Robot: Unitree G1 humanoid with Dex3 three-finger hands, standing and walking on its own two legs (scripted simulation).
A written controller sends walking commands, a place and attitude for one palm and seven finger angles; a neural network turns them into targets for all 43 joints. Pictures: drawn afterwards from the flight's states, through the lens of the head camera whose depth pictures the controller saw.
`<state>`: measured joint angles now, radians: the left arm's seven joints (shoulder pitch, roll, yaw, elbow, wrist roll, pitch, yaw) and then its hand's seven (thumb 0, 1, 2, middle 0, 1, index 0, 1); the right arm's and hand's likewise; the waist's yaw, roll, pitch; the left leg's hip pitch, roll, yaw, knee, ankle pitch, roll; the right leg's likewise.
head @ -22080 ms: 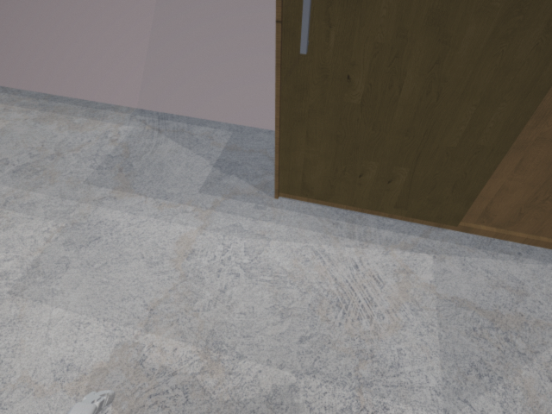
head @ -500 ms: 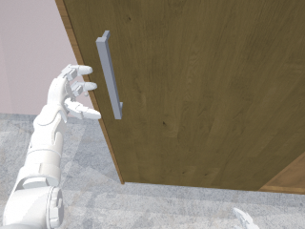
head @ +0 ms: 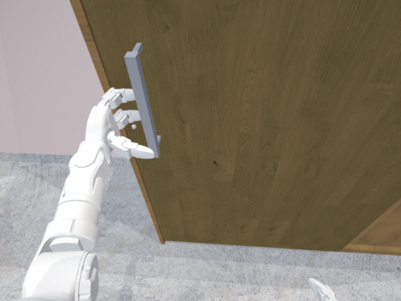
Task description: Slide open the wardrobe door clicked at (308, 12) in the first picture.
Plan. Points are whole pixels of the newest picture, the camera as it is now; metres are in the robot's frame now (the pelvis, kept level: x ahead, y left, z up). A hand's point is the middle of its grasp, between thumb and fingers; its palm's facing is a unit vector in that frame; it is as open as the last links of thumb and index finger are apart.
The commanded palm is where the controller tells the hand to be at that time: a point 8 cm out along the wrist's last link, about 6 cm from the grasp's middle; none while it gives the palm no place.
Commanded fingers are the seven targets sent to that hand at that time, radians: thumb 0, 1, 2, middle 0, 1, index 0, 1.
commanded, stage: feel for the door with the fingertips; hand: left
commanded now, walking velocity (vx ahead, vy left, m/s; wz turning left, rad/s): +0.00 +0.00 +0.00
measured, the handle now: (148, 107) +0.48 +0.13 +0.14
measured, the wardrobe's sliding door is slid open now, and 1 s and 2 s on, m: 0.00 0.00 0.00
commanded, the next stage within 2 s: slide the fingers in behind the handle in 0.48 s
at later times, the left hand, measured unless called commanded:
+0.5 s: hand (138, 118) +0.44 +0.14 +0.15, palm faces -0.04 -1.00 -0.01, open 13.8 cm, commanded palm +0.42 +0.20 +0.15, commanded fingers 0.00 -0.50 0.30 -0.30 -1.20 -0.30 -1.20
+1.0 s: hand (128, 126) +0.42 +0.16 +0.14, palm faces -0.05 -1.00 +0.00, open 13.9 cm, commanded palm +0.40 +0.20 +0.15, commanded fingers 0.00 -0.50 0.30 -0.30 -1.20 -0.30 -1.20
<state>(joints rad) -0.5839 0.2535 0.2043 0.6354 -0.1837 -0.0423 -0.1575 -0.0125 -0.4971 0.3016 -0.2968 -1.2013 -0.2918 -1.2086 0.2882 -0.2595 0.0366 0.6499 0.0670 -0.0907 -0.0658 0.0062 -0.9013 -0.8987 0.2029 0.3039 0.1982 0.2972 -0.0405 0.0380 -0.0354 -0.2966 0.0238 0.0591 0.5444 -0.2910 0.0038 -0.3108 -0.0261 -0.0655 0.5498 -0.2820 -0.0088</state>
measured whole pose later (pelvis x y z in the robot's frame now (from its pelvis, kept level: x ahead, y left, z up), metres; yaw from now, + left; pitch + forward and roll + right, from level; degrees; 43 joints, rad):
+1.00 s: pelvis +0.00 +0.00 +0.00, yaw +0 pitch +3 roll +0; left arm -0.63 0.29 0.22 0.73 -0.19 -0.09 -0.20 -0.01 -0.50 0.30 -0.30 -1.20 -0.30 -1.21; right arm 0.32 -0.27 0.03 0.65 0.07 -0.07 -0.06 0.01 -0.90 -0.90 0.20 0.30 0.20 0.30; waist -0.05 0.03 -0.04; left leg -0.33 0.03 0.06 0.57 -0.30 0.01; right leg -0.33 -0.02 -0.06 0.55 -0.28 0.00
